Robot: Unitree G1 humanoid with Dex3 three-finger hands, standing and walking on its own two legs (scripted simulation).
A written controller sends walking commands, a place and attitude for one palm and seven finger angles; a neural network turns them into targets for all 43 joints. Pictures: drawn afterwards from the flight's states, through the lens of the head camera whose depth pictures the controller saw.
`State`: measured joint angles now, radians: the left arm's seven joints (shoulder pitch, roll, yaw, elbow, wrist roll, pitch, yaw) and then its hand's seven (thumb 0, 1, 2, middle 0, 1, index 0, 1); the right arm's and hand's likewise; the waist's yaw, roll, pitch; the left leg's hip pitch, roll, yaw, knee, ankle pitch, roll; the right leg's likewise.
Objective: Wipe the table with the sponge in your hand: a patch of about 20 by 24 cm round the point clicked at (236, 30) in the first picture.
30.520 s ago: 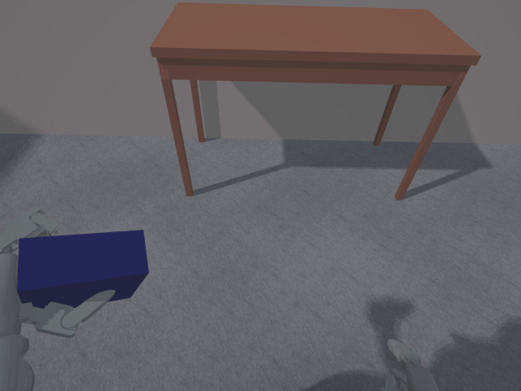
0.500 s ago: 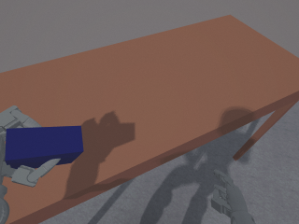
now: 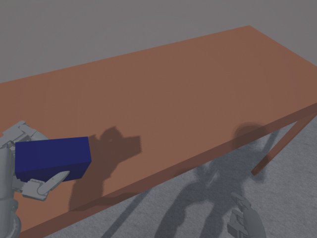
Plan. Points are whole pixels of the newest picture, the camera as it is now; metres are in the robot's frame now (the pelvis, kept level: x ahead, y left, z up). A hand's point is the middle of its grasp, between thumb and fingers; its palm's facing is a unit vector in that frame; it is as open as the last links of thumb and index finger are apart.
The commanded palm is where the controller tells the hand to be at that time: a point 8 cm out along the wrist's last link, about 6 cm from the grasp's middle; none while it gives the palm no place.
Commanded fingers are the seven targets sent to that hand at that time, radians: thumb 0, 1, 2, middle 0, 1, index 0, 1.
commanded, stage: come to a stop and stand still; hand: left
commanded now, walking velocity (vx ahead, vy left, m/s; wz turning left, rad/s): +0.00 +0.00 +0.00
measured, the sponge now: (64, 161) +0.23 +0.22 +0.12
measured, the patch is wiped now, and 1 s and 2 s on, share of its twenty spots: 0.00 0.00 0.00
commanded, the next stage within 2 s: look again from close up in 0.44 s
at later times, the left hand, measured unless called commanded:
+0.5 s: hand (31, 154) +0.23 +0.26 +0.16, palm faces +0.40 -0.84 -0.37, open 9.1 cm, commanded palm +0.17 +0.30 +0.17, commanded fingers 0.00 0.10 1.30 -1.20 -1.60 -1.20 -1.60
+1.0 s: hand (32, 149) +0.24 +0.27 +0.15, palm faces +0.40 -0.83 -0.39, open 9.1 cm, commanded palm +0.18 +0.28 +0.17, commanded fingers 0.00 0.10 1.30 -1.20 -1.60 -1.20 -1.60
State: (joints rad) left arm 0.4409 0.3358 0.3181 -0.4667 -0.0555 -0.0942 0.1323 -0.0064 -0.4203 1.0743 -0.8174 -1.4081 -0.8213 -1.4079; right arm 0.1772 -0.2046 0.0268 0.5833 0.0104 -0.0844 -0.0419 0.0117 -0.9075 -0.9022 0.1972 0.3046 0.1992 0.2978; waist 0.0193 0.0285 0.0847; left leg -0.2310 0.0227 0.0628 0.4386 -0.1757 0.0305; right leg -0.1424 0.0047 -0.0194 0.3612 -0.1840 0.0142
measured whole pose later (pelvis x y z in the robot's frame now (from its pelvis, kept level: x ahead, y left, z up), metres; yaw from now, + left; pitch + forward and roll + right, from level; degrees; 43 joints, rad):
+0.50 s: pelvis +0.01 +0.01 +0.00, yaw +0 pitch -2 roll -1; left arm 0.45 0.35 0.33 -0.50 -0.06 -0.12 0.13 -0.01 -0.42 1.08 -0.82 -1.41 -0.82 -1.41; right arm 0.13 -0.20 0.02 0.57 0.01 -0.09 -0.04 0.01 -0.91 -0.90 0.20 0.30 0.20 0.30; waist 0.04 0.01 0.09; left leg -0.19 -0.01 0.07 0.41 -0.18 0.05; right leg -0.12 -0.03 -0.01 0.36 -0.20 0.04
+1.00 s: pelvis +0.01 +0.01 +0.00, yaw -1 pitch -1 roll -2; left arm 0.40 0.40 0.40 -0.43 -0.04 -0.19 0.11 -0.01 -0.42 1.08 -0.82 -1.40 -0.82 -1.40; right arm 0.24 -0.20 0.00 0.57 0.02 -0.13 -0.04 0.01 -0.91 -0.90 0.20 0.30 0.20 0.30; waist 0.02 -0.04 0.07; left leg -0.26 0.02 0.08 0.50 -0.23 0.04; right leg -0.17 0.00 -0.01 0.42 -0.23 0.02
